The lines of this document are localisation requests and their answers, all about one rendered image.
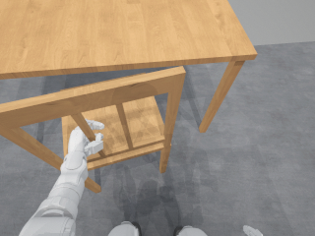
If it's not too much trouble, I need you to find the left robot upper arm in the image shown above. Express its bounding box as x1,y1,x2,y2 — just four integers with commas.
22,216,76,236

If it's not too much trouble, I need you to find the robot right foot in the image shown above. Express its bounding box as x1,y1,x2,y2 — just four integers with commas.
173,226,183,236

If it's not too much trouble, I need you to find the robot left forearm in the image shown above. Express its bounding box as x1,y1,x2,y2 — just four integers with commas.
19,151,89,236

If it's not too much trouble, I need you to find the chair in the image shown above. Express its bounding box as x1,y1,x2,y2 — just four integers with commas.
0,66,186,194

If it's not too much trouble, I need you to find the table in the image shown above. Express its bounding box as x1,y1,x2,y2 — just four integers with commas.
0,0,258,133

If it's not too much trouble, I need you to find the left robot hand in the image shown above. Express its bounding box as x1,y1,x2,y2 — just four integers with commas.
68,118,104,157

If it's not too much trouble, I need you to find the robot left foot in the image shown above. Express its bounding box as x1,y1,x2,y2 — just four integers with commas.
132,222,142,236

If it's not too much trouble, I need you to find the right robot hand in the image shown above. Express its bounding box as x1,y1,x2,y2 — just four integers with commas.
243,225,263,236

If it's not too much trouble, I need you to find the robot foot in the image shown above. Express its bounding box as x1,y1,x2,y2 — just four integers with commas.
132,222,142,236
173,226,183,236

